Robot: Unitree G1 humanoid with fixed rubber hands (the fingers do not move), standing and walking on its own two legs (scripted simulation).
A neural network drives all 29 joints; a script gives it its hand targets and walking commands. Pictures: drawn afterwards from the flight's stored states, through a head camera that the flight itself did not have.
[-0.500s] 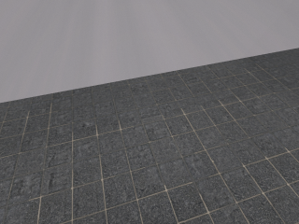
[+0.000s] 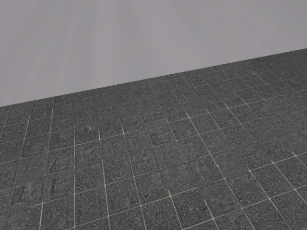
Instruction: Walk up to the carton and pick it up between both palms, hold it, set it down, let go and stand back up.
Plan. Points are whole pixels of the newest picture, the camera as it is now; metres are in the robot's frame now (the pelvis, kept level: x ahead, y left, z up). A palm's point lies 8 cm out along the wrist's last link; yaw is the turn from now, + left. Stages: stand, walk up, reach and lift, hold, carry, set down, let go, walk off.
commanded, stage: stand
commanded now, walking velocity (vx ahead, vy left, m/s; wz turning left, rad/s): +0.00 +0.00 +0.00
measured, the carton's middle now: out of the picture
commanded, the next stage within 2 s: walk up in 1.70 s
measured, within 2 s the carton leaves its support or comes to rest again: neither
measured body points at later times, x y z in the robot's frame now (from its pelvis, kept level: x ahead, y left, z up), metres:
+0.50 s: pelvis +0.01 +0.00 +0.01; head +0.01 -0.01 +0.46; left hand -0.01 +0.19 -0.16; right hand -0.01 -0.20 -0.16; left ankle -0.01 +0.12 -0.73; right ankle -0.02 -0.12 -0.73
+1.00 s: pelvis +0.01 -0.02 +0.01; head +0.01 -0.02 +0.46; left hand -0.02 +0.17 -0.16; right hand -0.01 -0.21 -0.16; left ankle -0.01 +0.12 -0.73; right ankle -0.02 -0.12 -0.73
